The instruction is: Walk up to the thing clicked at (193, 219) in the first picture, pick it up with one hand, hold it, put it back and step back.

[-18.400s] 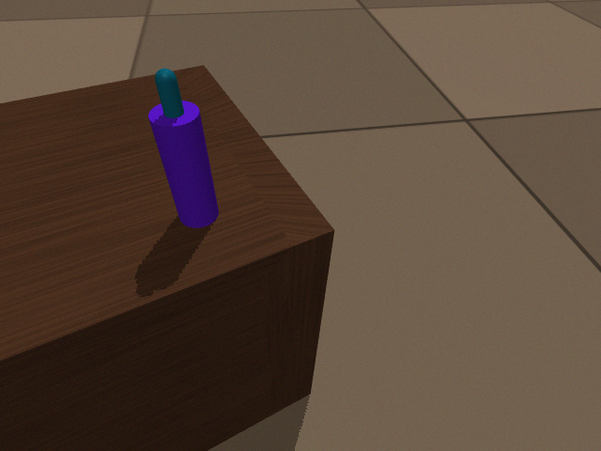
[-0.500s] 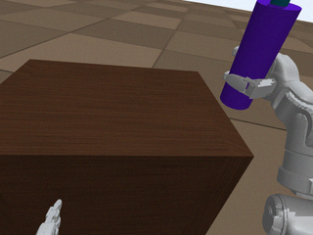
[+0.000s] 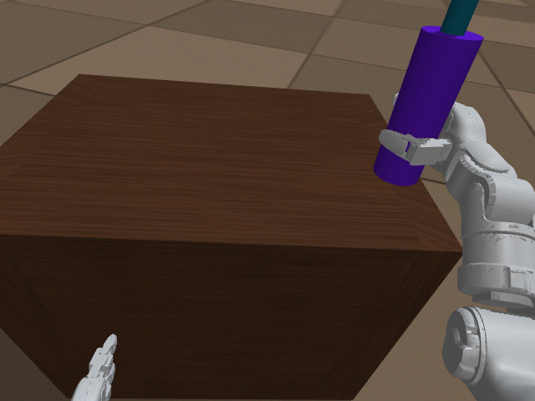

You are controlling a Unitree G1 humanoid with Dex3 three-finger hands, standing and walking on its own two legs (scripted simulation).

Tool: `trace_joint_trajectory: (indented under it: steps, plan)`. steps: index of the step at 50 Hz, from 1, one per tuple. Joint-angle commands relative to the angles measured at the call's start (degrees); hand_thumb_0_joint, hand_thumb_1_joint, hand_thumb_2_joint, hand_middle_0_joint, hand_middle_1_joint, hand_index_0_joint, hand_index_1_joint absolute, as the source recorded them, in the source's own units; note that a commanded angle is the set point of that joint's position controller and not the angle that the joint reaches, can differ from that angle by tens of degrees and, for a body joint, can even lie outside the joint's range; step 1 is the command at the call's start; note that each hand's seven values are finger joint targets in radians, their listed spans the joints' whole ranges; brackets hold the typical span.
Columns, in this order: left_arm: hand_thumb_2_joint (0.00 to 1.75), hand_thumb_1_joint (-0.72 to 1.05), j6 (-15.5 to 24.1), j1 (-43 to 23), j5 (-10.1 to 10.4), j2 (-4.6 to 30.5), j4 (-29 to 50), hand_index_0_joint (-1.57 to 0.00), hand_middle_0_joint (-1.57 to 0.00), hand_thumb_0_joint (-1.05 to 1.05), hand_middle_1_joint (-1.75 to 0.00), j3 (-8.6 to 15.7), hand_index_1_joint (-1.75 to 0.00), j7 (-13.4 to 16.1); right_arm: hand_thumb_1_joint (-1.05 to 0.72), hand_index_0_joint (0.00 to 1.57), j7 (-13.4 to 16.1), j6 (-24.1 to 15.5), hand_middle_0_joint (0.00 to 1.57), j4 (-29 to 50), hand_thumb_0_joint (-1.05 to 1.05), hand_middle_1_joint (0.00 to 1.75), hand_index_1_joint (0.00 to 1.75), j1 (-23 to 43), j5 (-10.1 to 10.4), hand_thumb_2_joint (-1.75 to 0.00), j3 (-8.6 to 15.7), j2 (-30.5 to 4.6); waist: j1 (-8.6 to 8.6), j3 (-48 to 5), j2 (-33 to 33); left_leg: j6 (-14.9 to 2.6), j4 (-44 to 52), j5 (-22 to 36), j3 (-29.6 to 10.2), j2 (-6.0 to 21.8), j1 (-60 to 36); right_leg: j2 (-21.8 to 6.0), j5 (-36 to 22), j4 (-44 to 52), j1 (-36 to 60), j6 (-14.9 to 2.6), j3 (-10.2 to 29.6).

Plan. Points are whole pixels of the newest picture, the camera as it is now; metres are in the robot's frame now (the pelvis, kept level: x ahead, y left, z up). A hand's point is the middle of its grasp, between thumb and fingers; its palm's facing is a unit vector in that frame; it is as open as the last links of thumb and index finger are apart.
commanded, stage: crouch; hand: right
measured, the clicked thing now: (428, 90) +0.42 -0.17 +0.32
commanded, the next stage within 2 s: lower in 0.92 s
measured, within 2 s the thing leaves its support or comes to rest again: neither
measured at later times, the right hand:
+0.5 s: hand (390, 136) +0.48 -0.17 +0.22, palm faces +0.07 +1.00 -0.01, open 9.3 cm
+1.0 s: hand (382, 139) +0.51 -0.17 +0.20, palm faces +0.06 +1.00 +0.01, open 9.2 cm
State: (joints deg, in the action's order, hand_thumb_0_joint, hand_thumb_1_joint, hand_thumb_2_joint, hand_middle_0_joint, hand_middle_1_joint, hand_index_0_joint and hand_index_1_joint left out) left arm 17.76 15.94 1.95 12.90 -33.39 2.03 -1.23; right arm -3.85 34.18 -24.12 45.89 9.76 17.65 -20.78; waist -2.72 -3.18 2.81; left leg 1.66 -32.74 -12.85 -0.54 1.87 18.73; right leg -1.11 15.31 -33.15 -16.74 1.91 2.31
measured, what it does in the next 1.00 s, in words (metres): stands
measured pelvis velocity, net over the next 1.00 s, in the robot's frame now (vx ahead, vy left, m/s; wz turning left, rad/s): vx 0.03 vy -0.01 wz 0.03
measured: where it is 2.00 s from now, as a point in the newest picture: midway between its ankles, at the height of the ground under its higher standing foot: outside the picture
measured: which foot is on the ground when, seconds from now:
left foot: down 0.00-1.00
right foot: down 0.00-1.00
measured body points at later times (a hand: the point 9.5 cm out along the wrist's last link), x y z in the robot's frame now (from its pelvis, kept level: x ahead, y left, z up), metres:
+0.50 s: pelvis +0.01 +0.00 +0.00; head +0.02 +0.01 +0.45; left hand +0.15 +0.26 -0.06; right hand +0.47 -0.22 +0.22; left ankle +0.05 +0.14 -0.73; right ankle +0.03 -0.14 -0.73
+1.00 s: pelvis +0.03 -0.01 +0.00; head +0.06 +0.00 +0.45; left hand +0.17 +0.25 -0.07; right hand +0.50 -0.22 +0.20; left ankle +0.05 +0.14 -0.73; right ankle +0.03 -0.14 -0.73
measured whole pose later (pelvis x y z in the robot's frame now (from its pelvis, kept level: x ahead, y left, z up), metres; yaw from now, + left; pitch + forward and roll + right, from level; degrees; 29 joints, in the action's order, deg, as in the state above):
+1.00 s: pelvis +0.03 -0.01 +0.00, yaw +2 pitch +6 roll +0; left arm 11.0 17.1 0.3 12.6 -28.6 2.7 2.1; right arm -6.9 3.1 -51.1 51.7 6.8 18.5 -22.9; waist -4.0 -4.3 1.3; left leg 2.1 -33.3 -14.6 -2.2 1.1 25.2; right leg -1.9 18.2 -34.5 -22.7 1.5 0.5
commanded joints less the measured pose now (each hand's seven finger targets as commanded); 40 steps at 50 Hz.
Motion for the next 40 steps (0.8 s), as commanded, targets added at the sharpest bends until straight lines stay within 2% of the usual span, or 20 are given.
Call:
trace_joint_trajectory:
  steps: [1, 3, 4, 7, 10, 12, 13, 15, 18, 19, 23, 25, 27, 29, 30, 33, 35, 37, 39, 40]
  plan:
    - [0.04, -0.53, 4.1, -7.4, -0.3, 7.1, 9.4, -0.05, -0.05, 0.00, -0.05, 3.4, -0.04, 1.3, -0.31, 1.38, -0.1, -11.3, 1.35, 7.5, 0.00, 1.45, 1.45, 35.6, -0.6, -1.31, 3.0, -14.7, -0.05, -16.7, 0.1, -0.89, 4.9, 0.9, 3.1, -2.0, -2.5, 1.3, -0.5, 5.3, 3.6, -2.10, -1.9]
    - [0.05, -0.54, 4.2, -8.7, -0.6, 9.1, 12.4, -0.05, -0.05, 0.00, -0.05, 4.9, -0.04, 2.3, -0.30, 1.37, 0.2, -13.8, 1.34, 5.0, 0.00, 1.43, 1.44, 36.9, -1.2, -1.30, 4.3, -16.9, 0.17, -19.5, -2.3, -0.72, 4.8, 1.7, 2.9, -2.0, -3.4, 1.1, -1.5, 4.7, 4.4, -2.26, -2.0]
    - [0.05, -0.54, 3.9, -8.0, -0.6, 8.2, 11.5, -0.05, -0.05, 0.00, -0.05, 4.4, -0.05, 2.4, -0.29, 1.37, 0.1, -14.9, 1.34, 2.1, 0.00, 1.44, 1.44, 36.5, -1.4, -1.30, 2.6, -14.8, -0.23, -17.8, -2.5, -0.75, 4.9, 1.7, 3.0, -2.1, -3.1, 1.2, -1.5, 5.1, 3.4, -2.22, -2.1]
    - [0.05, -0.54, 3.8, -6.2, -0.8, 8.1, 10.4, -0.05, -0.05, 0.00, -0.05, 4.8, -0.05, 3.3, -0.28, 1.36, -0.5, -18.3, 1.33, -4.3, 0.00, 1.43, 1.43, 35.2, -1.8, -1.29, 3.4, -15.8, -0.09, -15.3, -3.3, -0.64, 5.2, 1.6, 2.8, -2.1, -1.9, 1.1, -1.4, 4.8, 1.9, -2.36, -2.2]
    - [0.05, -0.54, 3.8, -8.0, -1.1, 5.6, 12.6, -0.05, -0.05, 0.00, -0.05, 1.7, -0.04, 3.1, -0.26, 1.36, -1.2, -21.7, 1.33, -7.2, 0.00, 1.43, 1.43, 37.0, -2.5, -1.30, 3.4, -16.9, 0.36, -15.9, -3.3, -0.55, 5.3, 2.0, 2.1, -1.9, -3.4, 1.3, -1.9, 4.8, 0.3, -2.39, -2.7]
    - [0.05, -0.54, 3.5, -5.0, -1.0, 5.8, 13.0, -0.05, -0.05, 0.00, -0.05, 2.1, -0.04, 3.2, -0.27, 1.35, -1.8, -23.4, 1.32, -10.7, 0.00, 1.42, 1.42, 36.4, -2.6, -1.29, 3.2, -16.5, -0.74, -16.5, -3.8, -0.53, 5.4, 3.2, 2.0, -2.2, -2.8, 1.1, -2.5, 4.9, 0.9, -2.47, -2.9]
    - [0.05, -0.54, 3.3, -4.5, -1.2, 5.5, 12.1, -0.05, -0.05, 0.00, -0.05, 1.9, -0.04, 3.1, -0.27, 1.35, -2.0, -24.3, 1.32, -9.5, 0.00, 1.42, 1.42, 36.8, -2.5, -1.29, 3.2, -16.6, -0.38, -16.3, -3.0, -0.45, 5.4, 3.2, 2.0, -2.1, -2.9, 1.2, -2.5, 4.9, 0.7, -2.45, -3.1]
    - [0.05, -0.54, 3.0, -1.7, -1.4, 7.2, 11.4, -0.05, -0.05, 0.00, -0.05, 3.9, -0.04, 3.3, -0.28, 1.35, -2.2, -25.6, 1.32, -10.3, 0.00, 1.43, 1.43, 38.1, -2.9, -1.29, 3.3, -17.4, -1.57, -17.6, -1.4, -0.56, 5.3, 5.1, 1.5, -2.1, -1.4, 1.2, -3.7, 4.8, 3.2, -2.35, -3.3]
    - [0.05, -0.55, 2.9, -2.4, -1.4, 5.4, 10.2, -0.05, -0.05, 0.00, -0.04, 2.4, -0.04, 3.0, -0.28, 1.32, -2.7, -27.6, 1.29, -10.5, 0.00, 1.39, 1.39, 38.7, -2.6, -1.26, 2.7, -16.7, -1.39, -16.1, -1.4, -0.52, 5.3, 4.7, 1.7, -2.2, -0.9, 1.3, -3.2, 4.6, 1.4, -2.44, -3.4]
    - [0.05, -0.54, 3.0, -3.9, -1.4, 6.4, 12.2, -0.05, -0.05, 0.00, -0.04, 3.2, -0.04, 3.2, -0.29, 1.33, -2.7, -28.4, 1.30, -9.5, 0.00, 1.39, 1.39, 39.1, -2.6, -1.25, 2.9, -17.3, -1.22, -18.9, -1.4, -0.59, 4.8, 5.8, 1.7, -2.3, -1.7, 1.2, -4.3, 4.5, 2.7, -2.28, -3.3]
    - [0.05, -0.55, 2.1, -3.5, -1.4, 7.9, 13.1, -0.05, -0.05, 0.00, -0.05, 4.3, -0.05, 4.0, -0.30, 1.30, -3.5, -30.2, 1.28, -10.5, 0.00, 1.36, 1.36, 40.8, -2.6, -1.24, 1.7, -16.7, -2.40, -21.4, -0.7, -0.68, 4.0, 9.3, 1.7, -2.4, -1.9, 1.2, -7.2, 3.7, 4.2, -2.20, -3.3]
    - [0.05, -0.55, 1.5, -2.2, -1.4, 6.3, 11.0, -0.05, -0.05, 0.00, -0.04, 2.9, -0.05, 4.1, -0.33, 1.29, -3.8, -30.8, 1.27, -12.2, 0.00, 1.34, 1.34, 38.5, -2.4, -1.22, 2.1, -16.5, -1.62, -20.5, -0.9, -0.63, 4.2, 9.1, 1.7, -2.1, -1.8, 1.3, -7.1, 3.7, 3.5, -2.36, -3.2]
    - [0.06, -0.56, 1.3, -5.4, -1.5, 8.5, 13.7, -0.04, -0.05, 0.00, -0.04, 4.5, -0.05, 4.7, -0.34, 1.29, -3.7, -31.6, 1.27, -12.0, 0.00, 1.33, 1.33, 40.4, -2.3, -1.21, 3.1, -18.2, -1.67, -24.0, -1.7, -0.49, 3.5, 11.4, 1.6, -2.0, -3.5, 1.4, -9.3, 3.1, 3.7, -2.38, -3.3]
    - [0.05, -0.55, 0.5, -3.0, -1.5, 6.6, 11.5, -0.05, -0.05, 0.00, -0.05, 2.8, -0.05, 4.5, -0.35, 1.29, -4.0, -31.6, 1.27, -14.8, 0.00, 1.33, 1.33, 37.3, -2.4, -1.22, 2.2, -16.3, -1.23, -20.6, -1.4, -0.74, 3.4, 10.8, 2.1, -2.4, -1.8, 1.1, -9.2, 3.3, 3.3, -2.08, -3.1]
    - [0.05, -0.55, 0.3, -2.7, -1.4, 6.9, 12.7, -0.05, -0.05, 0.00, -0.04, 3.4, -0.05, 4.4, -0.34, 1.29, -4.0, -32.3, 1.27, -13.0, 0.00, 1.33, 1.33, 38.5, -2.2, -1.21, 1.8, -15.6, -1.96, -21.9, -1.0, -0.78, 3.4, 11.6, 2.1, -2.5, -2.1, 1.1, -10.2, 3.2, 4.0, -2.03, -3.1]
    - [0.05, -0.55, -0.5, -3.0, -1.4, 6.0, 13.5, -0.05, -0.05, 0.00, -0.05, 2.2, -0.05, 4.4, -0.34, 1.27, -3.9, -33.1, 1.26, -12.3, 0.00, 1.32, 1.32, 38.9, -2.3, -1.20, 3.0, -17.5, -1.23, -22.3, -1.8, -0.48, 3.2, 13.1, 1.8, -2.2, -3.1, 1.3, -11.2, 2.7, 3.3, -2.23, -3.5]
    - [0.05, -0.54, -1.4, -0.1, -1.5, 7.8, 10.5, -0.05, -0.05, 0.00, -0.05, 4.7, -0.05, 4.4, -0.32, 1.28, -4.0, -33.0, 1.26, -15.3, 0.00, 1.34, 1.34, 35.9, -2.2, -1.22, 2.6, -16.0, -1.92, -20.6, -1.1, -0.70, 3.1, 13.9, 1.9, -2.4, -1.7, 1.2, -12.3, 2.9, 3.4, -2.07, -3.4]
    - [0.05, -0.55, -1.6, -2.9, -1.5, 5.8, 13.2, -0.05, -0.05, 0.00, -0.04, 2.0, -0.05, 3.8, -0.33, 1.27, -3.8, -33.7, 1.26, -12.6, 0.00, 1.32, 1.32, 37.6, -2.5, -1.21, 2.2, -16.0, -0.98, -21.4, 0.3, -0.88, 2.9, 13.8, 1.8, -2.4, -1.6, 1.1, -12.8, 2.8, 3.9, -1.82, -3.4]
    - [0.05, -0.54, -2.3, -0.7, -1.5, 8.8, 11.2, -0.05, -0.05, 0.00, -0.04, 5.7, -0.04, 4.3, -0.35, 1.28, -3.5, -33.7, 1.26, -15.4, 0.00, 1.33, 1.33, 35.7, -2.5, -1.21, 2.8, -16.2, -2.18, -21.7, -1.6, -0.75, 2.4, 15.7, 1.9, -2.6, -1.3, 0.9, -14.5, 2.1, 4.1, -1.91, -3.3]
    - [0.05, -0.55, -2.4, -1.1, -1.6, 9.0, 13.3, -0.05, -0.05, 0.00, -0.04, 5.3, -0.04, 4.1, -0.34, 1.27, -3.6, -34.1, 1.26, -12.5, 0.00, 1.32, 1.33, 37.5, -2.3, -1.21, 2.8, -16.4, -2.21, -22.9, -1.4, -0.74, 2.5, 15.8, 1.9, -2.6, -2.0, 0.9, -14.8, 2.2, 4.2, -1.93, -3.2]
